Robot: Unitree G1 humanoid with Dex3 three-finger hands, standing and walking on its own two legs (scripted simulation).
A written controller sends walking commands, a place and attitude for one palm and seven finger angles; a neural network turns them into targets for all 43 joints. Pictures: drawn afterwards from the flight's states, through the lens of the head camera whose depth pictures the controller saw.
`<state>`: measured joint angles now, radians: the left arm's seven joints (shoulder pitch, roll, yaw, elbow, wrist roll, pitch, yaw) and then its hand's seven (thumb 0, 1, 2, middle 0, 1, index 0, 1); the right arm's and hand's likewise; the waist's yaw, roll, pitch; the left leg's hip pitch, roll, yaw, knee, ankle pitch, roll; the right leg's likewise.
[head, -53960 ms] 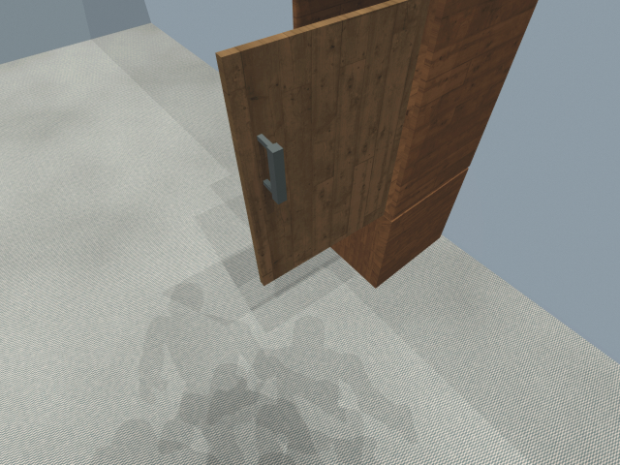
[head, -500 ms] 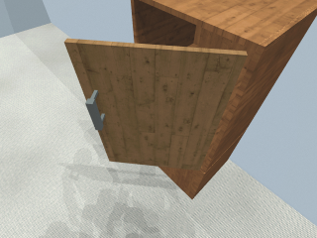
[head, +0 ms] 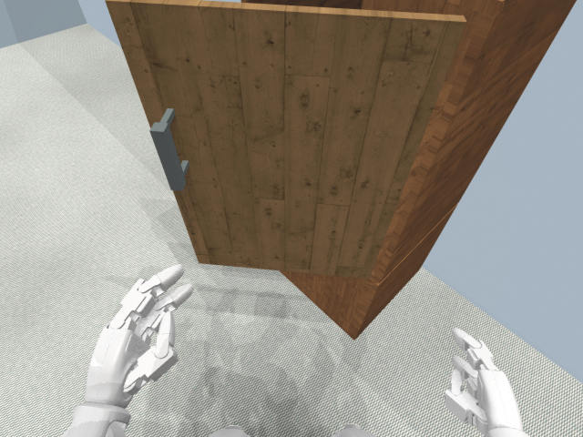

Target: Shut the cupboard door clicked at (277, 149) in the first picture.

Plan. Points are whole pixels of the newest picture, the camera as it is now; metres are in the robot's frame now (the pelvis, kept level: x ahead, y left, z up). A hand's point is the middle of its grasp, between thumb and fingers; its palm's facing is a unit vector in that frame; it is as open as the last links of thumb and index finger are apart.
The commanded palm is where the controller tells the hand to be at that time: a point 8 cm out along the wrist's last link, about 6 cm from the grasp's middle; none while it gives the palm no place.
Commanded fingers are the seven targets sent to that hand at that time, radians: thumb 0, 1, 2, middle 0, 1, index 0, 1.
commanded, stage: raise the hand and make a fist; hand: left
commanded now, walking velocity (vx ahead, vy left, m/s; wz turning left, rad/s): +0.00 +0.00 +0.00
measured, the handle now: (173, 150) +0.51 +0.22 +0.10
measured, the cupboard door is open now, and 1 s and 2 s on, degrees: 40 40 40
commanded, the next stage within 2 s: bring the fist close to the handle in 1.60 s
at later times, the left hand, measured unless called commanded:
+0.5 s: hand (136, 359) +0.20 +0.20 +0.05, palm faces -0.01 -1.00 -0.04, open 4.3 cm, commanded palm +0.17 +0.24 +0.05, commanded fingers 0.00 0.90 0.90 -0.95 -1.12 -0.95 -1.12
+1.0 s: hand (119, 330) +0.22 +0.21 +0.09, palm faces -0.02 -1.00 -0.04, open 3.1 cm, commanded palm +0.20 +0.26 +0.09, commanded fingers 0.00 0.90 0.90 -1.30 -1.50 -1.30 -1.50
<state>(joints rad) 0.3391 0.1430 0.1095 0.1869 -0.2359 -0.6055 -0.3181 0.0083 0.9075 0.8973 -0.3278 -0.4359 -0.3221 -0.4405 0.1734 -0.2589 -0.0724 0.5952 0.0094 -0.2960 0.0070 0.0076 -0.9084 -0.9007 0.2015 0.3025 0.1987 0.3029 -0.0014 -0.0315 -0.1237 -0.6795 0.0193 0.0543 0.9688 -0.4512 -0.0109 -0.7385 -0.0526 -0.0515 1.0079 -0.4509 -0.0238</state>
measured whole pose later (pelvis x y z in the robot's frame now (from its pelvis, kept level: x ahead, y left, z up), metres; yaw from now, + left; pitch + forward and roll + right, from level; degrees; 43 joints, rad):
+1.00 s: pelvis +0.01 +0.02 +0.01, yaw +2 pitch +9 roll -2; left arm 0.40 0.25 0.16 -0.14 -0.29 -0.24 -0.29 0.02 0.90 0.90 -1.23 -1.42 -1.22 -1.42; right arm 0.25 -0.23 0.04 0.46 0.04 -0.20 -0.05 0.01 -0.90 -0.90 0.20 0.30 0.20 0.30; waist 0.03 0.03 -0.10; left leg -0.63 0.02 0.00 0.97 -0.50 0.01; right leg -0.63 -0.04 -0.10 0.92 -0.44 0.00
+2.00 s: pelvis +0.00 +0.01 +0.02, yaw +1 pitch +6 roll +0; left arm 0.07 0.25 0.16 0.11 -0.29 -0.20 -0.30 0.02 0.90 0.90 -1.31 -1.50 -1.30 -1.50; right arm 0.26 -0.26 0.05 0.56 0.05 -0.23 -0.07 0.01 -0.90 -0.90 0.20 0.30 0.20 0.30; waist 0.02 0.04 -0.06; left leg -0.55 0.01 0.01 0.86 -0.42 0.00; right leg -0.56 -0.04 -0.09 0.84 -0.39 -0.01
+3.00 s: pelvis +0.01 +0.01 +0.02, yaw -1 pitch +12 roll +0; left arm -0.55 0.33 0.30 0.84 -0.22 -0.31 -0.31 0.02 0.90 0.90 -1.30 -1.50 -1.30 -1.50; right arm 0.34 -0.28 0.02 0.62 0.05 -0.04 -0.04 0.01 -0.91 -0.90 0.20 0.30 0.20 0.30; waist -0.05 0.02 -0.07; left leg -0.65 0.03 0.05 0.86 -0.42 0.01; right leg -0.68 -0.03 -0.05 0.84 -0.37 -0.01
